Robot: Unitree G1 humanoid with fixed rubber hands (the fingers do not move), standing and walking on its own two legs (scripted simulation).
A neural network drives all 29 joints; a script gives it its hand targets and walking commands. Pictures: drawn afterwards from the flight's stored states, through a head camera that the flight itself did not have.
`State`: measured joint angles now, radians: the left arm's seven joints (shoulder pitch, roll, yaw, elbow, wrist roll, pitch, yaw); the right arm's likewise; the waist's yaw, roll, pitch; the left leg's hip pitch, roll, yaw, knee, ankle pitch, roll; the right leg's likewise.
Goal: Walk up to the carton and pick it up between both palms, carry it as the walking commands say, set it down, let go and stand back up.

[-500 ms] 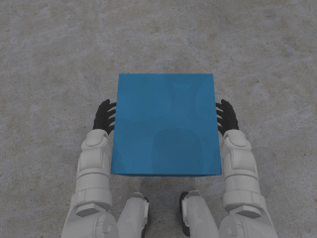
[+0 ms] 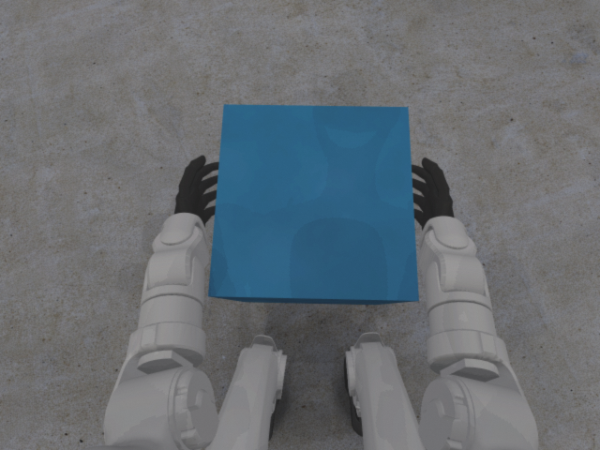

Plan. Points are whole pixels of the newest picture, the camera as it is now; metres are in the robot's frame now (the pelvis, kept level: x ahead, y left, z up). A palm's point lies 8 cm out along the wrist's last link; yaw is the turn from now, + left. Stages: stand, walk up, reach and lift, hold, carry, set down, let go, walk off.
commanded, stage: set down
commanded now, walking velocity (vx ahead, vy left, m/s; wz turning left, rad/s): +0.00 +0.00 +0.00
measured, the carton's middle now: (312, 221) +0.43 +0.01 -0.15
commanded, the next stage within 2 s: none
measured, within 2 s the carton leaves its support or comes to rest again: neither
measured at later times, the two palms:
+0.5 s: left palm (210, 218) +0.44 +0.17 -0.16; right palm (414, 218) +0.44 -0.16 -0.16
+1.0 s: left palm (224, 219) +0.46 +0.17 -0.25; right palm (400, 220) +0.46 -0.16 -0.25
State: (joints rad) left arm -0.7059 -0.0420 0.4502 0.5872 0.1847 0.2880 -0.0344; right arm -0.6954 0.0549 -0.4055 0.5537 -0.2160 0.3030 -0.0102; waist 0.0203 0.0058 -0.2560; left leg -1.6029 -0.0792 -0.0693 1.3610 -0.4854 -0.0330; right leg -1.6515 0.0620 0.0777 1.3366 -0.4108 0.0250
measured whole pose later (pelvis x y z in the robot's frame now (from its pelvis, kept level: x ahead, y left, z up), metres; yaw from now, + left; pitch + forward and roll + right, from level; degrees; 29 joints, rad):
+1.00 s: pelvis -0.04 +0.00 -0.14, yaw +1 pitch +49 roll +1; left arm -1.08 0.10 0.42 0.76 0.11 0.26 0.03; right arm -1.08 -0.09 -0.41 0.74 -0.13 0.27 -0.06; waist 0.01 0.00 -0.13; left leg -2.14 -0.13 -0.07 1.84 -0.56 -0.07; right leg -2.19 0.12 0.09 1.81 -0.47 0.07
